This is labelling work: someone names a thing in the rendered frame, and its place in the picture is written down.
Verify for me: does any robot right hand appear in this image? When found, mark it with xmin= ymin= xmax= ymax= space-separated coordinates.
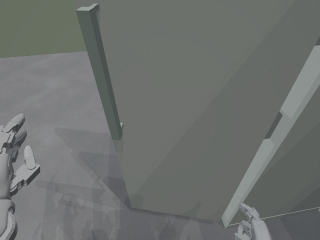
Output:
xmin=234 ymin=203 xmax=272 ymax=240

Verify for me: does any fridge door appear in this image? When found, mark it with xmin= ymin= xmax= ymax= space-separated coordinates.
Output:
xmin=73 ymin=0 xmax=320 ymax=222

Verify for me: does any robot left hand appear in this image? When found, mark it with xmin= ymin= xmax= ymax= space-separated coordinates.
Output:
xmin=0 ymin=113 xmax=40 ymax=200

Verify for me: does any robot left forearm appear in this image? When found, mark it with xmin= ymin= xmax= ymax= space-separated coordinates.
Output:
xmin=0 ymin=199 xmax=18 ymax=240

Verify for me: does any handle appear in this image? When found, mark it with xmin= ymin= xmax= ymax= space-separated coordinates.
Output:
xmin=75 ymin=3 xmax=124 ymax=141

